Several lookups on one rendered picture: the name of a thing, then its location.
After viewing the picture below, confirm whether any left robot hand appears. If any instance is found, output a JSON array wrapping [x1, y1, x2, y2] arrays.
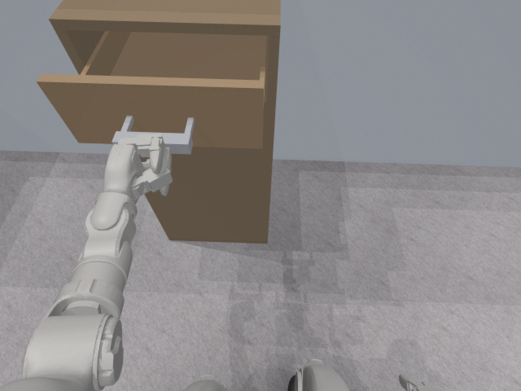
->
[[103, 134, 173, 204]]

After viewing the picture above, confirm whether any cabinet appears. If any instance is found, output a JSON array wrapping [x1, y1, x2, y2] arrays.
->
[[49, 0, 281, 244]]

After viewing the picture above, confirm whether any drawer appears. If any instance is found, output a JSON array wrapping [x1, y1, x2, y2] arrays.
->
[[37, 31, 268, 149]]

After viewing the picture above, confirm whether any handle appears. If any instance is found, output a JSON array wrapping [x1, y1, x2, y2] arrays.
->
[[112, 116, 195, 154]]

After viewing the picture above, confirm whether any right robot thigh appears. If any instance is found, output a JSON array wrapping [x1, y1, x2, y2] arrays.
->
[[295, 365, 350, 391]]

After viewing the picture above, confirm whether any robot left forearm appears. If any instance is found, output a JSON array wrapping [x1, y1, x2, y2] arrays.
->
[[22, 191, 138, 379]]

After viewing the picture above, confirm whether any left robot upper arm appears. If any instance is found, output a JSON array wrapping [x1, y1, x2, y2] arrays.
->
[[0, 314, 124, 391]]

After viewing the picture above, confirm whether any robot left shin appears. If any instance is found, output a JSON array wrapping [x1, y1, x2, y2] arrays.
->
[[200, 376, 217, 382]]

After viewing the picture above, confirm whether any right robot hand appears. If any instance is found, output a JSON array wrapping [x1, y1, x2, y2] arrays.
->
[[399, 374, 433, 391]]

